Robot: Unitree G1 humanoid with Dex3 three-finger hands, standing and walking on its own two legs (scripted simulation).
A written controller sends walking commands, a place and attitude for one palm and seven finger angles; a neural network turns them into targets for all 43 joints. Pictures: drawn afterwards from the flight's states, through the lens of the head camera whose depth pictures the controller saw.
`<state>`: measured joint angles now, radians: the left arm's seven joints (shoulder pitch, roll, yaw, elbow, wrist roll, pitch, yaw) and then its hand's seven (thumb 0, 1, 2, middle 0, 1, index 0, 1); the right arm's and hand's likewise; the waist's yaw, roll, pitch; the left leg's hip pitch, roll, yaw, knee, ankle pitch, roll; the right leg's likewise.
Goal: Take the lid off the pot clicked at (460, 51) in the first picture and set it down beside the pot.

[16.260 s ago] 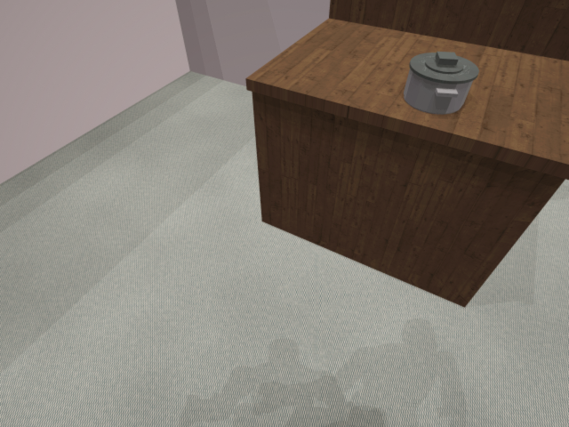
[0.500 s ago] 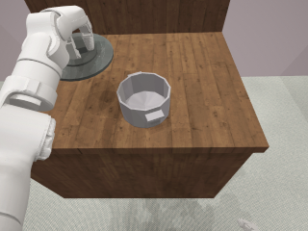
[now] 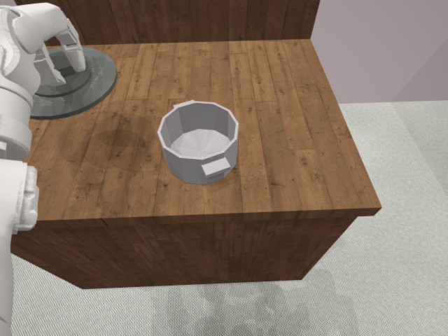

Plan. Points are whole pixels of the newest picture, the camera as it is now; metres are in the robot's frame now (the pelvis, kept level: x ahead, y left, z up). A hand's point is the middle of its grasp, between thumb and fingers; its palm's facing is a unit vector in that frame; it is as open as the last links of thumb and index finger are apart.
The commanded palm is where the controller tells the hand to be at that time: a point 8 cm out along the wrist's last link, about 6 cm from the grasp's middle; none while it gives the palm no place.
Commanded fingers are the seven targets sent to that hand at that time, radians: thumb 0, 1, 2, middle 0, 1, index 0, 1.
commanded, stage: move the lid sideways beside the pot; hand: left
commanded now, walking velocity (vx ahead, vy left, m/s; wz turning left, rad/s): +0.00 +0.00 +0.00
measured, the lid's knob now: (54, 66) +0.51 +0.26 +0.21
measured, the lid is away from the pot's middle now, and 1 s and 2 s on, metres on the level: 0.22 0.24 0.24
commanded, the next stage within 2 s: lower the lid onto the table in 0.28 s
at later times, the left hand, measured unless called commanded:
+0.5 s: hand (32, 67) +0.48 +0.27 +0.23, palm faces -0.28 -0.08 -0.96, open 6.7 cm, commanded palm +0.48 +0.26 +0.30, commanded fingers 0.00 0.56 1.09 -0.76 -1.00 -0.97 -1.08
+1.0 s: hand (55, 88) +0.48 +0.26 +0.19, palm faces -0.36 -0.07 -0.93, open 6.7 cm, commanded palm +0.48 +0.25 +0.26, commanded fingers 0.00 0.56 1.09 -0.76 -1.00 -0.97 -1.08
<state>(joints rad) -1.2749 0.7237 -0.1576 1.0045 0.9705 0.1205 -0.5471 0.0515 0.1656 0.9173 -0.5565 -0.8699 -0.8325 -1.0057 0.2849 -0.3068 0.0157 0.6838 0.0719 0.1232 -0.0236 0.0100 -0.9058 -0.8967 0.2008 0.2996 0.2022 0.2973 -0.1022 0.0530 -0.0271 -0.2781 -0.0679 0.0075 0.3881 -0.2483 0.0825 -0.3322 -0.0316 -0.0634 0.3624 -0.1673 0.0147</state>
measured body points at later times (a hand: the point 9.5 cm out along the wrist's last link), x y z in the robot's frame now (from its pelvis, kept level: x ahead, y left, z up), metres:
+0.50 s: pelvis +0.01 +0.01 +0.00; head +0.07 +0.00 +0.44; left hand +0.49 +0.27 +0.28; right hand +0.10 -0.25 -0.13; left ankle -0.04 +0.07 -0.74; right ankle +0.00 -0.13 -0.74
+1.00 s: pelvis +0.00 +0.01 +0.00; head +0.07 +0.00 +0.44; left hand +0.50 +0.26 +0.24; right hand +0.07 -0.27 -0.13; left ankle -0.04 +0.07 -0.74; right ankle +0.00 -0.13 -0.74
